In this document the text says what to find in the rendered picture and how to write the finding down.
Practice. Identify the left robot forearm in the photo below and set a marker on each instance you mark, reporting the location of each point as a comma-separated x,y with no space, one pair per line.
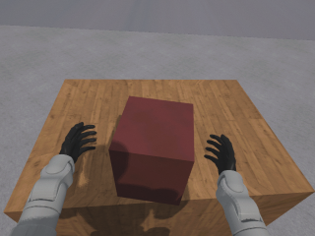
44,204

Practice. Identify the carton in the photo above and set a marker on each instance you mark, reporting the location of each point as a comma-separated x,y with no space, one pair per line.
152,152

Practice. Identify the right robot hand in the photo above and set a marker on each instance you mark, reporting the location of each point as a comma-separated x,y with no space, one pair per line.
225,156

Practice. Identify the right robot forearm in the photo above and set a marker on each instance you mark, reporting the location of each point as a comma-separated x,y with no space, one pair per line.
241,212

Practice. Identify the left robot hand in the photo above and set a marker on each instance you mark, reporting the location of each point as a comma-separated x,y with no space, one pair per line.
73,143

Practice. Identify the pedestal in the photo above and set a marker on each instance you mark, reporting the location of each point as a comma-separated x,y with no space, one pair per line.
220,107

